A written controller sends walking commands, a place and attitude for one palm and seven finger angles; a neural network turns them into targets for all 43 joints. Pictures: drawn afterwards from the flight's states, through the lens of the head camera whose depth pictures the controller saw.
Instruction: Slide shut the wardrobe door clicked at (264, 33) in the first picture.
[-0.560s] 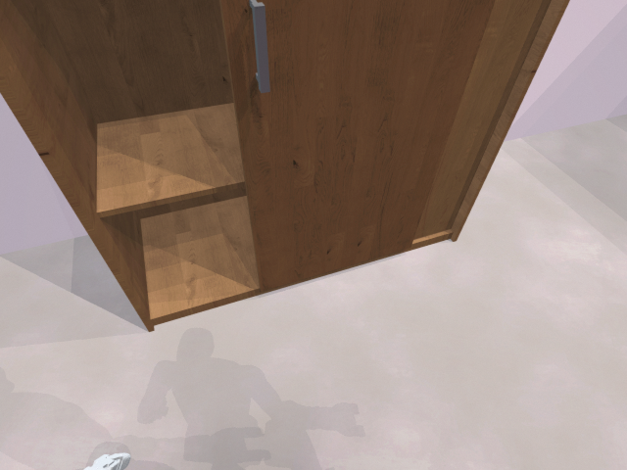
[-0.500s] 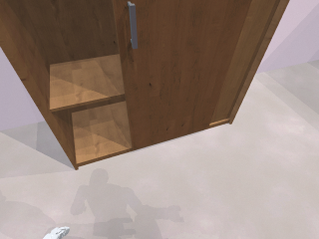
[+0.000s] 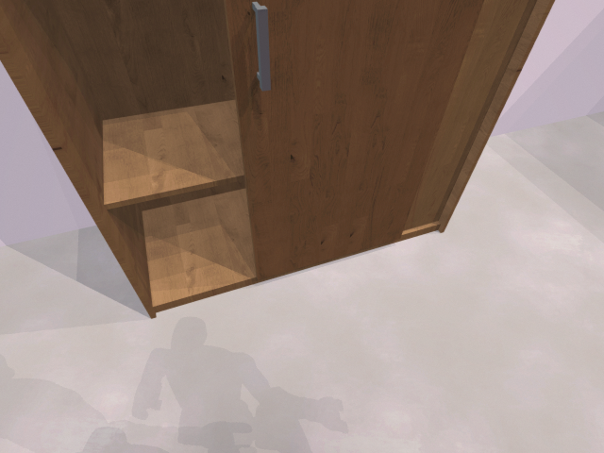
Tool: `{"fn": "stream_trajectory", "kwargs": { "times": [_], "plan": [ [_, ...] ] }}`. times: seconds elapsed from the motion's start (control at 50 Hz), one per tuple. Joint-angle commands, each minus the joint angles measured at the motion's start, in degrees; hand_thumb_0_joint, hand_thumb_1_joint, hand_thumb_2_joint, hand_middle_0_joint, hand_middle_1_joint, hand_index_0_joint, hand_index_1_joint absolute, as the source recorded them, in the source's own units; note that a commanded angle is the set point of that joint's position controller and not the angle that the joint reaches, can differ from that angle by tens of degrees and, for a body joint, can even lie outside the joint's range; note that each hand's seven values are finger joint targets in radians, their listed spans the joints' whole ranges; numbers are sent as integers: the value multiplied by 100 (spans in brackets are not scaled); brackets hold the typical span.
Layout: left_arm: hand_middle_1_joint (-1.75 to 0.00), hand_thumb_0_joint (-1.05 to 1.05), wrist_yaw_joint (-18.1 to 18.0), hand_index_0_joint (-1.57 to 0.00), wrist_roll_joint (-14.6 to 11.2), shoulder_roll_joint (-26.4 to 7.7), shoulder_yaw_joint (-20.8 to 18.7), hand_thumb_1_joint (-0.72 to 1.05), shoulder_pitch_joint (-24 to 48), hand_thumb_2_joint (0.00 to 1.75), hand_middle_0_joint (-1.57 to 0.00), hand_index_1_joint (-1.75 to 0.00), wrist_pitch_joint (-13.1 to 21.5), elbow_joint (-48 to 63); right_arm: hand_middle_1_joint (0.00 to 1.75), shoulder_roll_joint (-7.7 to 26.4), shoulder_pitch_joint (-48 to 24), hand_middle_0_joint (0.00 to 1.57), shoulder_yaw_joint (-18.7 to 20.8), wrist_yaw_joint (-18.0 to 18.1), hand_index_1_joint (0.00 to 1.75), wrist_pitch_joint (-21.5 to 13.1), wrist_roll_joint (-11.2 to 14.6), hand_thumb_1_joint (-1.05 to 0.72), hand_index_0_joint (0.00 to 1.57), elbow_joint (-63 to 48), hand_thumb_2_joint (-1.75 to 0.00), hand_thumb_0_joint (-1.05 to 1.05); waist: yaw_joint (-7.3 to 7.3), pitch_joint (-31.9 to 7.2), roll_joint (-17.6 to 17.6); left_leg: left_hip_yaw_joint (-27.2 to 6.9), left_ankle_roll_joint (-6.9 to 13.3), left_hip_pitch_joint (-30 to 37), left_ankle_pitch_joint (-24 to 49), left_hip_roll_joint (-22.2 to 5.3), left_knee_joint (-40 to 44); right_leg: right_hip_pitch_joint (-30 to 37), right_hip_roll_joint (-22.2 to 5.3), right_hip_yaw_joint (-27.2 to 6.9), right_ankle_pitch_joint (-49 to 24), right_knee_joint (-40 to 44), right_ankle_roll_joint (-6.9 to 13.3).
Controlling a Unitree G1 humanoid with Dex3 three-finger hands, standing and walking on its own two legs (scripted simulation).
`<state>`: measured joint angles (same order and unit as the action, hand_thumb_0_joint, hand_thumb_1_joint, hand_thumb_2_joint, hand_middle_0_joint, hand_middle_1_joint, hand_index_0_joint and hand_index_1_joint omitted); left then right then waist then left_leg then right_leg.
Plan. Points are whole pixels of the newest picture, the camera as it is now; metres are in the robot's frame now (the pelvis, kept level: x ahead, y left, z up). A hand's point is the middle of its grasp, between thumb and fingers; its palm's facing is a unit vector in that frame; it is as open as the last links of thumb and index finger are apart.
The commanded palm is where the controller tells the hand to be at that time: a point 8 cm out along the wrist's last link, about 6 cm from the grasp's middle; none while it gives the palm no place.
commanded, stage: stand and wait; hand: right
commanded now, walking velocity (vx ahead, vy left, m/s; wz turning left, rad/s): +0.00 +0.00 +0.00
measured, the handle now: (260, 47) +0.83 +0.14 +0.16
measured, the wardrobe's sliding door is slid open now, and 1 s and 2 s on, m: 0.39 0.39 0.39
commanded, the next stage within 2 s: look at it before walking up in 0.26 s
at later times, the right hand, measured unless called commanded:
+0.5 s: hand out of the picture +0.08 -0.24 -0.15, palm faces -0.02 +0.94 -0.33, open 7.4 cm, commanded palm none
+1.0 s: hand out of the picture +0.07 -0.24 -0.15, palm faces -0.01 +0.94 -0.34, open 7.4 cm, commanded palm none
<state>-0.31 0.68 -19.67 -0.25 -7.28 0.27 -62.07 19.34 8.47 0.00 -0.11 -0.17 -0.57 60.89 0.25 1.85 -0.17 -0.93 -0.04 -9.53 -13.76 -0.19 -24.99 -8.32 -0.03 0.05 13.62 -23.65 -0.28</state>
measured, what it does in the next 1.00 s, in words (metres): stands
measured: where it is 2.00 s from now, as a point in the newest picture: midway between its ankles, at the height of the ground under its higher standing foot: outside the picture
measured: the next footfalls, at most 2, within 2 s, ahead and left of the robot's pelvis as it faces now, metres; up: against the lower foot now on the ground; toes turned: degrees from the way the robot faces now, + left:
right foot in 1.84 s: +0.02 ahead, -0.12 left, +0.00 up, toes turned +18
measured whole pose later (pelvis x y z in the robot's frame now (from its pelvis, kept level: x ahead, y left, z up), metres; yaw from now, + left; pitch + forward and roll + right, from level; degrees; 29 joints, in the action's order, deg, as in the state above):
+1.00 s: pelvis +0.00 +0.00 +0.00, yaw +0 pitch -2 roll +0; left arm -0.3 0.4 -19.2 0.2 -6.5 0.6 -64.0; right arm 19.3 8.0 0.1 -0.1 -0.6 -0.6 62.3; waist 0.4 2.0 0.0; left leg -0.8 0.3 -8.0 -12.2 0.3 -21.6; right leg -6.8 -0.5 -0.1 12.1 -20.4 -0.7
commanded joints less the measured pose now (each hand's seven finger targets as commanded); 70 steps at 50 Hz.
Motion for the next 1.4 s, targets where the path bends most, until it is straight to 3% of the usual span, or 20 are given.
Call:
{"fn": "stream_trajectory", "kwargs": {
  "times": [0.0,0.28,0.34,0.68,1.0,1.06,1.08,1.16,1.22,1.24,1.28,1.3,1.32,1.34,1.36,1.38],
  "plan": [
    [-30,0,-48,-20,-5,-1126,-220,90,347,90,-20,-30,172,369,30,1223,-358,20,230,71,30,-136,8,-90,20,-359,-90,0,-27,-374,50,-602,229,75,795,-653,481,4,-613,-518,-786,442,195],
    [-30,0,-40,-20,-6,-1123,-204,90,283,90,-20,-30,173,209,30,1202,-338,20,224,71,30,-143,1,-90,20,-261,-90,0,-17,-329,71,-632,219,28,632,-647,600,17,-639,-525,-713,529,172],
    [-30,0,-46,-20,-10,-1118,-202,90,283,90,-20,-30,181,210,30,1203,-332,20,230,79,30,-156,3,-90,20,-261,-90,0,-17,-402,114,-617,226,104,928,-660,555,66,-650,-514,-922,480,167],
    [-30,0,-53,-20,-12,-1108,-201,90,372,90,-20,-30,181,208,30,1170,-327,20,231,72,30,-149,-7,-90,20,-253,-90,0,0,-319,-6,-605,197,87,904,-636,639,134,-672,-523,-915,588,161],
    [-30,0,-78,-20,-13,-1150,-220,90,319,90,-20,-30,182,191,30,1215,-292,20,246,65,30,-139,-6,-90,20,-259,-90,0,-17,-365,29,-661,226,88,1370,-622,606,340,-722,-411,-1161,506,134],
    [-30,0,-114,-20,-6,-505,-153,90,-56,90,-20,-30,78,227,30,632,48,20,196,95,30,38,-6,-90,20,-297,-90,0,-49,-436,104,-762,178,-92,1834,-589,226,329,-763,-106,-1240,147,25],
    [-30,0,-133,-20,-10,-468,-177,90,-138,90,-20,-30,38,294,30,594,125,20,200,97,30,91,-10,-90,20,-355,-90,0,-58,-401,90,-802,174,-232,1839,-546,101,316,-790,-39,-1172,72,12],
    [-30,0,-161,-20,4,-549,-322,90,-184,90,-20,-30,-51,622,30,571,207,20,299,61,30,194,-51,-90,20,-679,-90,0,-65,-268,-59,-852,177,-750,1558,-320,-441,105,-993,-58,-769,-100,119],
    [-30,0,-171,-20,10,-617,-413,90,-133,90,-20,-30,-59,826,30,435,304,20,339,24,30,213,-60,-90,20,-884,-90,0,-35,-297,-458,-663,116,-1089,1198,-64,-1117,43,-1315,-225,-705,-54,307],
    [-30,0,-173,-20,14,-616,-444,90,-126,90,-20,-30,-48,878,30,360,352,20,351,13,30,220,-60,-90,20,-921,-90,0,-15,-309,-672,-486,75,-1132,797,17,-1497,-55,-1522,-326,-827,32,439],
    [-30,0,-152,-20,27,-618,-481,90,51,90,-20,-30,-27,990,30,179,529,20,377,-16,30,257,-65,-90,20,-993,-90,0,123,-186,-1023,-33,-26,-1126,-917,75,-2168,-349,-1931,-388,-1220,139,759],
    [-30,0,-144,-20,35,-589,-498,90,131,90,-20,-30,-31,1058,30,128,654,20,402,-29,30,262,-68,-90,20,-1003,-90,0,184,-114,-1026,33,-31,-843,-1077,-48,-2124,-685,-1977,-264,-1215,9,781],
    [-30,0,-139,-20,35,-575,-504,90,307,90,-20,-30,-43,1134,30,132,946,20,434,-34,30,242,-74,-90,20,-973,-90,0,368,-135,-749,-51,8,-489,-722,-119,-1667,-951,-1866,-81,-1124,-458,644],
    [-30,0,-130,-20,28,-463,-500,90,391,90,-20,-30,-80,1195,30,232,1306,20,479,-25,30,187,-111,-90,20,-890,-90,0,543,-119,-50,-490,96,-130,441,-323,-682,-1322,-1363,369,-562,-1504,272],
    [-30,0,-107,-20,-16,46,-430,90,144,90,-20,-30,-115,1339,30,807,1399,20,581,60,30,86,-191,-90,20,-925,-90,0,400,-170,1915,-2712,541,140,1582,-1637,406,-2354,-298,921,1414,-3167,-234],
    [-30,0,-124,-20,-26,-29,-411,90,256,90,-20,-30,-171,1362,30,825,1512,20,562,118,30,71,-82,-90,20,-953,-90,0,513,-306,1838,-3383,851,-318,1615,-1858,1027,-2178,-119,-22,2069,-3798,-207]
  ]
}}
